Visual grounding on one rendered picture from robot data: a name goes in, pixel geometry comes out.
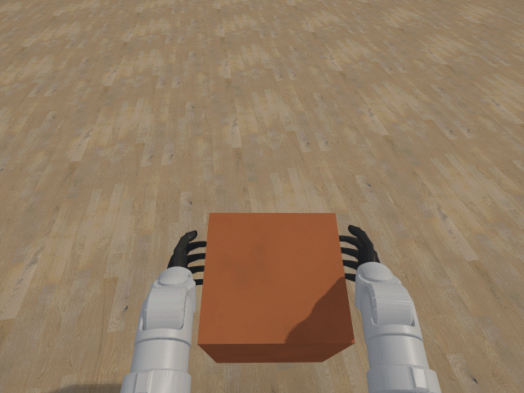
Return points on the left robot hand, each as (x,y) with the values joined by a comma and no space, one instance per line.
(181,259)

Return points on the robot right forearm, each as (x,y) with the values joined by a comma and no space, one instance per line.
(396,354)

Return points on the right robot hand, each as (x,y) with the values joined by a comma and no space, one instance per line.
(364,254)

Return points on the carton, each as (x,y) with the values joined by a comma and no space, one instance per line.
(274,289)

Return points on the robot left forearm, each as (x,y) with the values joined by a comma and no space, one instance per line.
(164,336)

